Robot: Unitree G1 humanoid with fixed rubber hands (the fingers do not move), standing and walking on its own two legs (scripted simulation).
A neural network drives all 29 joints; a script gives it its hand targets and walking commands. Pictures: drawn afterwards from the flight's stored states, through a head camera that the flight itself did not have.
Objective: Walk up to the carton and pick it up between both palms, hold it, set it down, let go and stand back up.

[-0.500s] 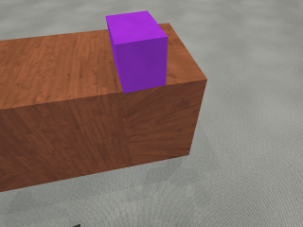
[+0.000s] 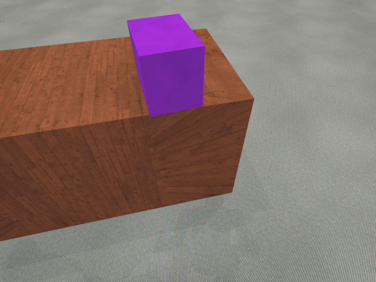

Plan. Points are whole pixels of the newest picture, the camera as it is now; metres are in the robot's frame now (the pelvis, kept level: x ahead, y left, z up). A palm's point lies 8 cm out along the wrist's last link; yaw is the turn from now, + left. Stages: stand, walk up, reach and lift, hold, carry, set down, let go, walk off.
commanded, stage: stand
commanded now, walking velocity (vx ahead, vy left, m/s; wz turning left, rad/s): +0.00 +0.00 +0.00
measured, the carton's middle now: (165, 63) +0.83 +0.12 +0.05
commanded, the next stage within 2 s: walk up in 0.08 s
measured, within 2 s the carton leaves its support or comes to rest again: neither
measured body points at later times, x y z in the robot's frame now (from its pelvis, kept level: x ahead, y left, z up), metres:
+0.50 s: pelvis +0.03 -0.03 +0.01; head +0.04 -0.04 +0.46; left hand +0.12 +0.24 -0.09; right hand +0.03 -0.30 -0.13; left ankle +0.01 +0.11 -0.73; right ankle +0.08 -0.15 -0.71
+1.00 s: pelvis +0.19 -0.04 -0.01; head +0.22 -0.02 +0.43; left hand +0.07 +0.20 -0.14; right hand +0.39 -0.23 -0.12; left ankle +0.27 +0.09 -0.73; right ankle +0.09 -0.15 -0.73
